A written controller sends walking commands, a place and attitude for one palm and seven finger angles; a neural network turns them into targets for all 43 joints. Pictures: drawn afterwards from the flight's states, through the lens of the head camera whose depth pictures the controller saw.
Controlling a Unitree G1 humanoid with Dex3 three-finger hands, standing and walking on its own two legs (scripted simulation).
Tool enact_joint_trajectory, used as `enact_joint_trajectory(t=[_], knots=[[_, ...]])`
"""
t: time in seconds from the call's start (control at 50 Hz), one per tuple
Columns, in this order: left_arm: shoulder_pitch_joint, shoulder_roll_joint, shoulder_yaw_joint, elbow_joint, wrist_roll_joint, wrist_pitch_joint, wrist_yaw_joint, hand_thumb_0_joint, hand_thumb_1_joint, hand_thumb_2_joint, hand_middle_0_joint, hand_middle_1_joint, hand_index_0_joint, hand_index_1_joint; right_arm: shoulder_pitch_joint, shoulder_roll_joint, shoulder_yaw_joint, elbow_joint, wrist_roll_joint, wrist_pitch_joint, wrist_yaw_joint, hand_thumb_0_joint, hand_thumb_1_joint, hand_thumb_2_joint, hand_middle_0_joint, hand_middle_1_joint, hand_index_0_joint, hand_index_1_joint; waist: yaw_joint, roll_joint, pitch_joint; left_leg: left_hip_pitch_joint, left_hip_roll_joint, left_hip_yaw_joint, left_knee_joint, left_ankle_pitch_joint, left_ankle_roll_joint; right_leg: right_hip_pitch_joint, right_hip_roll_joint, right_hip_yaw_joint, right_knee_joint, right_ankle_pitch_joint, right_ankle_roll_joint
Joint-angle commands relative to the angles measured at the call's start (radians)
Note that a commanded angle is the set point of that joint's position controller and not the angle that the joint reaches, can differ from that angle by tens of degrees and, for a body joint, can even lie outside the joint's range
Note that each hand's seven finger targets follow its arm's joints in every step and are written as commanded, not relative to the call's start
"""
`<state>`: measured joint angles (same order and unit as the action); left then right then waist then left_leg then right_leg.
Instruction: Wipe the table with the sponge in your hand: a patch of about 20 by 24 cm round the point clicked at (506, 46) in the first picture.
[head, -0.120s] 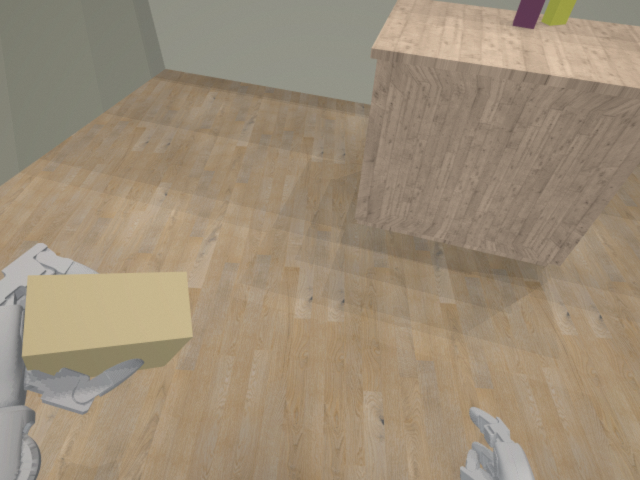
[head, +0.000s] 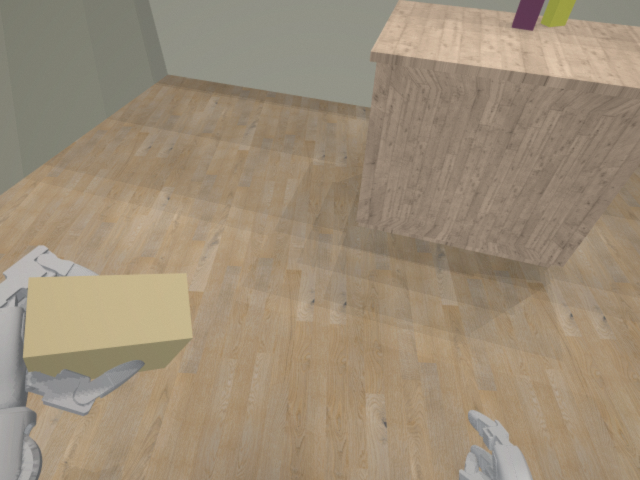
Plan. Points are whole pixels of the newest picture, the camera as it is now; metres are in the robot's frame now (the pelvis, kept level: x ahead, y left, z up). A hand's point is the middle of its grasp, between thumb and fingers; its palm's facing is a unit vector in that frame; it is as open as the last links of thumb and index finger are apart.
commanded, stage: stand and wait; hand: left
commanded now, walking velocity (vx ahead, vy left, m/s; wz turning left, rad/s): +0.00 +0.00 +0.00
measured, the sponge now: (132, 329) +0.22 +0.20 +0.14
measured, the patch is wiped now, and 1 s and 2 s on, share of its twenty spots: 0.00 0.00 0.00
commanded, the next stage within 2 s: look at it before walking up in 0.14 s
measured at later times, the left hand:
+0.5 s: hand (92, 332) +0.21 +0.23 +0.16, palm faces +0.39 -0.83 -0.39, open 10.3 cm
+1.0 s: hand (261, 232) +0.34 +0.10 +0.17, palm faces +0.13 -0.84 -0.53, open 10.2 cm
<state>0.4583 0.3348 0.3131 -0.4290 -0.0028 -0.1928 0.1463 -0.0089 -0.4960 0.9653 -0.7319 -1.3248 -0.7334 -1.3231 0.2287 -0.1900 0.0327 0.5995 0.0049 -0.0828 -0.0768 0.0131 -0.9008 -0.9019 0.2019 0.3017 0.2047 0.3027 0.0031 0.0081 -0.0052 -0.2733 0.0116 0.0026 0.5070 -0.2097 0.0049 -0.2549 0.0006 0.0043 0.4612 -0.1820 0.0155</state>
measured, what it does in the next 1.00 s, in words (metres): steps to the right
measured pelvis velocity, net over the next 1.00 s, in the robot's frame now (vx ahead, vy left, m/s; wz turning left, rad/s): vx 0.07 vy -0.08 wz -0.23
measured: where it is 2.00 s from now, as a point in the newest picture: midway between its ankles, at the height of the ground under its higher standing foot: (394, 437)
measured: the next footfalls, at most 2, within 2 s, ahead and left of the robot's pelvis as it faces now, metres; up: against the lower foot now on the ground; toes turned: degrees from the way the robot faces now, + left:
left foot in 1.26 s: +0.31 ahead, +0.00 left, +0.00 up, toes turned -6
right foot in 1.70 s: +0.38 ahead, -0.32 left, +0.00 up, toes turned -32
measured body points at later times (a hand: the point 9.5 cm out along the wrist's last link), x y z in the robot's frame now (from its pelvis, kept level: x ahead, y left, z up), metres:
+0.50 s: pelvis +0.00 -0.01 +0.00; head -0.01 -0.01 +0.45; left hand +0.18 +0.28 +0.18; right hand +0.15 -0.24 -0.08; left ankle +0.04 +0.11 -0.74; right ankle +0.04 -0.13 -0.74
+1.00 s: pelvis +0.07 -0.08 +0.00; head +0.10 -0.11 +0.45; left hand +0.33 +0.14 +0.20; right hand +0.15 -0.36 -0.10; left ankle +0.14 +0.07 -0.65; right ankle +0.03 -0.11 -0.74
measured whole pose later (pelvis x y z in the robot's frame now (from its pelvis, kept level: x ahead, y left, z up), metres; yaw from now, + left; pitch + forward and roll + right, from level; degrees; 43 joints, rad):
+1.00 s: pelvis +0.07 -0.08 +0.00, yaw -13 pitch +2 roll +2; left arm 0.52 0.41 0.36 -0.46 -0.01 -0.25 0.13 -0.01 -0.50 0.97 -0.73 -1.33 -0.74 -1.33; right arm 0.23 -0.25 -0.02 0.61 0.00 -0.03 -0.05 0.01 -0.90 -0.90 0.20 0.30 0.20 0.30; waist -0.03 0.00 0.02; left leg -0.62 0.09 0.05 1.10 -0.26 -0.05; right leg -0.19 0.08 -0.03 0.43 -0.27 -0.12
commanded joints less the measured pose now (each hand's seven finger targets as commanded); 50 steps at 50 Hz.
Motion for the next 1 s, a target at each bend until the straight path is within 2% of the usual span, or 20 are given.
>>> enact_joint_trajectory(t=[0.0, 0.22, 0.36, 0.4, 0.44, 0.5, 0.52, 0.56, 0.6, 0.64, 0.66, 0.68, 0.7, 0.72, 0.74, 0.76, 0.8, 0.86, 0.94, 0.98], knots=[[-0.082, 0.155, 0.104, -0.201, -0.010, -0.062, 0.024, 0.000, 0.100, 1.300, -1.200, -1.600, -1.200, -1.600, -0.099, -0.125, -0.051, -0.151, -0.005, -0.053, -0.011, 0.000, -0.900, -0.900, 0.200, 0.300, 0.200, 0.300, -0.002, 0.029, -0.080, -0.065, 0.062, -0.048, -0.130, -0.062, 0.012, 0.084, -0.035, 0.056, -0.078, -0.006, -0.015], [-0.098, 0.159, 0.099, -0.211, -0.006, -0.061, 0.025, 0.000, 0.100, 1.300, -1.200, -1.600, -1.200, -1.600, -0.102, -0.126, -0.052, -0.153, -0.004, -0.055, -0.011, 0.000, -0.900, -0.900, 0.200, 0.300, 0.200, 0.300, -0.002, 0.034, -0.055, -0.069, 0.053, -0.044, -0.132, -0.135, 0.014, 0.048, -0.039, 0.070, -0.115, -0.117, -0.018], [-0.085, 0.171, 0.116, -0.209, -0.009, -0.059, 0.026, 0.000, 0.100, 1.300, -1.200, -1.600, -1.200, -1.600, -0.104, -0.131, -0.056, -0.151, -0.004, -0.058, -0.012, 0.000, -0.900, -0.900, 0.200, 0.300, 0.200, 0.300, -0.001, 0.047, -0.073, -0.054, 0.056, -0.047, -0.139, -0.095, 0.011, 0.059, -0.032, 0.058, -0.103, -0.076, -0.015], [-0.086, 0.157, 0.103, -0.219, -0.007, -0.062, 0.026, 0.000, 0.100, 1.300, -1.200, -1.600, -1.200, -1.600, -0.100, -0.131, -0.055, -0.153, -0.004, -0.056, -0.010, 0.000, -0.900, -0.900, 0.200, 0.300, 0.200, 0.300, -0.003, 0.047, -0.085, -0.040, 0.079, -0.044, -0.134, -0.164, 0.017, 0.038, -0.031, 0.079, -0.069, -0.115, -0.028], [-0.104, 0.154, 0.102, -0.232, -0.008, -0.061, 0.028, 0.000, 0.100, 1.300, -1.200, -1.600, -1.200, -1.600, -0.103, -0.138, -0.061, -0.159, -0.008, -0.050, -0.013, 0.000, -0.900, -0.900, 0.200, 0.300, 0.200, 0.300, -0.007, 0.072, -0.073, -0.046, 0.113, -0.065, -0.149, -0.360, 0.036, -0.029, -0.020, 0.089, -0.029, -0.256, -0.040], [-0.126, 0.137, 0.096, -0.236, 0.001, -0.057, 0.031, 0.000, 0.100, 1.300, -1.200, -1.600, -1.200, -1.600, -0.098, -0.146, -0.061, -0.163, -0.008, -0.048, -0.020, 0.000, -0.900, -0.900, 0.200, 0.300, 0.200, 0.300, -0.011, 0.186, -0.035, -0.065, 0.244, -0.221, -0.263, -0.565, 0.099, -0.116, 0.047, 0.002, 0.196, -0.285, -0.028], [-0.140, 0.135, 0.089, -0.237, 0.002, -0.056, 0.030, 0.000, 0.100, 1.300, -1.200, -1.600, -1.200, -1.600, -0.093, -0.143, -0.062, -0.161, -0.008, -0.050, -0.021, 0.000, -0.900, -0.900, 0.200, 0.300, 0.200, 0.300, -0.014, 0.222, -0.024, -0.061, 0.296, -0.262, -0.283, -0.567, 0.125, -0.143, 0.052, -0.041, 0.298, -0.270, -0.020], [-0.148, 0.155, 0.101, -0.234, 0.002, -0.061, 0.028, 0.000, 0.100, 1.300, -1.200, -1.600, -1.200, -1.600, -0.072, -0.136, -0.069, -0.145, -0.015, -0.063, -0.020, 0.000, -0.900, -0.900, 0.200, 0.300, 0.200, 0.300, -0.022, 0.209, -0.038, 0.068, 0.338, -0.273, -0.243, -0.399, 0.158, -0.244, 0.028, -0.051, 0.360, -0.301, -0.013], [-0.136, 0.133, 0.074, -0.205, 0.002, -0.053, 0.017, 0.000, 0.100, 1.300, -1.200, -1.600, -1.200, -1.600, -0.075, -0.137, -0.067, -0.135, -0.022, -0.062, -0.007, 0.000, -0.900, -0.900, 0.200, 0.300, 0.200, 0.300, -0.012, 0.193, -0.032, 0.046, 0.342, -0.178, -0.194, -0.253, 0.151, -0.196, 0.007, -0.072, 0.330, -0.311, -0.008], [-0.167, 0.134, 0.066, -0.200, 0.002, -0.049, 0.012, 0.000, 0.100, 1.300, -1.200, -1.600, -1.200, -1.600, -0.087, -0.135, -0.066, -0.134, -0.019, -0.063, 0.004, 0.000, -0.900, -0.900, 0.200, 0.300, 0.200, 0.300, 0.001, 0.214, -0.029, -0.036, 0.300, -0.042, -0.117, -0.221, 0.100, -0.051, 0.017, -0.124, 0.199, -0.286, -0.011], [-0.177, 0.146, 0.075, -0.199, 0.004, -0.045, 0.012, 0.000, 0.100, 1.300, -1.200, -1.600, -1.200, -1.600, -0.092, -0.136, -0.066, -0.137, -0.015, -0.065, 0.006, 0.000, -0.900, -0.900, 0.200, 0.300, 0.200, 0.300, 0.011, 0.187, -0.034, -0.074, 0.269, 0.022, -0.033, -0.239, 0.073, 0.018, 0.019, -0.127, 0.112, -0.238, -0.021], [-0.180, 0.153, 0.069, -0.182, 0.008, -0.043, 0.008, 0.000, 0.100, 1.300, -1.200, -1.600, -1.200, -1.600, -0.096, -0.125, -0.062, -0.136, -0.017, -0.059, 0.011, 0.000, -0.900, -0.900, 0.200, 0.300, 0.200, 0.300, 0.019, 0.060, -0.022, -0.180, 0.216, 0.064, 0.154, -0.268, 0.045, 0.103, -0.036, -0.011, -0.003, -0.217, -0.062], [-0.179, 0.187, 0.089, -0.161, 0.010, -0.035, 0.011, 0.000, 0.100, 1.300, -1.200, -1.600, -1.200, -1.600, -0.103, -0.106, -0.065, -0.146, -0.010, -0.049, 0.017, 0.000, -0.900, -0.900, 0.200, 0.300, 0.200, 0.300, 0.023, -0.248, -0.023, -0.373, 0.082, 0.148, 0.460, -0.343, -0.006, 0.177, -0.231, 0.394, -0.146, -0.302, -0.170], [-0.213, 0.203, 0.098, -0.166, -0.007, -0.031, 0.018, 0.000, 0.100, 1.300, -1.200, -1.600, -1.200, -1.600, -0.152, -0.123, -0.063, -0.163, -0.009, -0.055, 0.016, 0.000, -0.900, -0.900, 0.200, 0.300, 0.200, 0.300, 0.029, -0.332, 0.012, -0.506, 0.024, 0.073, 0.681, -0.385, -0.033, 0.165, -0.387, 0.681, -0.259, -0.250, -0.246], [-0.247, 0.206, 0.100, -0.204, -0.006, -0.045, 0.021, 0.000, 0.100, 1.300, -1.200, -1.600, -1.200, -1.600, -0.144, -0.127, -0.067, -0.153, -0.012, -0.060, 0.020, 0.000, -0.900, -0.900, 0.200, 0.300, 0.200, 0.300, 0.005, -0.226, 0.012, -0.486, 0.066, -0.038, 0.738, -0.275, -0.035, 0.127, -0.379, 0.652, -0.277, -0.321, -0.245], [-0.213, 0.224, 0.130, -0.200, 0.000, -0.058, 0.018, 0.000, 0.100, 1.300, -1.200, -1.600, -1.200, -1.600, -0.133, -0.133, -0.073, -0.143, -0.013, -0.055, 0.022, 0.000, -0.900, -0.900, 0.200, 0.300, 0.200, 0.300, -0.008, -0.118, 0.014, -0.494, 0.086, -0.035, 0.753, -0.230, -0.043, 0.127, -0.356, 0.629, -0.264, -0.325, -0.254], [-0.072, 0.245, 0.170, -0.218, -0.010, -0.085, 0.013, 0.000, 0.100, 1.300, -1.200, -1.600, -1.200, -1.600, -0.112, -0.118, -0.056, -0.124, -0.016, -0.026, 0.020, 0.000, -0.900, -0.900, 0.200, 0.300, 0.200, 0.300, -0.004, -0.015, -0.012, -0.477, 0.091, -0.019, 0.781, -0.124, -0.055, 0.146, -0.277, 0.438, -0.204, -0.042, -0.230], [-0.039, 0.252, 0.206, -0.244, -0.017, -0.107, 0.011, 0.000, 0.100, 1.300, -1.200, -1.600, -1.200, -1.600, -0.116, -0.111, -0.057, -0.123, -0.013, 0.002, 0.026, 0.000, -0.900, -0.900, 0.200, 0.300, 0.200, 0.300, -0.015, -0.038, -0.078, -0.494, 0.100, 0.007, 0.733, -0.067, -0.062, 0.230, -0.229, 0.248, -0.159, 0.209, -0.199], [0.013, 0.238, 0.205, -0.223, -0.023, -0.115, 0.022, 0.000, 0.100, 1.300, -1.200, -1.600, -1.200, -1.600, -0.111, -0.114, -0.066, -0.140, -0.010, 0.007, 0.027, 0.000, -0.900, -0.900, 0.200, 0.300, 0.200, 0.300, -0.001, -0.014, -0.097, -0.494, 0.098, 0.039, 0.556, -0.039, -0.049, 0.274, -0.209, 0.246, -0.156, 0.307, -0.199], [0.036, 0.222, 0.193, -0.198, -0.026, -0.109, 0.024, 0.000, 0.100, 1.300, -1.200, -1.600, -1.200, -1.600, -0.106, -0.116, -0.067, -0.152, -0.004, 0.007, 0.029, 0.000, -0.900, -0.900, 0.200, 0.300, 0.200, 0.300, 0.001, -0.073, -0.119, -0.476, 0.097, 0.064, 0.454, -0.027, -0.043, 0.320, -0.199, 0.222, -0.143, 0.356, -0.180]])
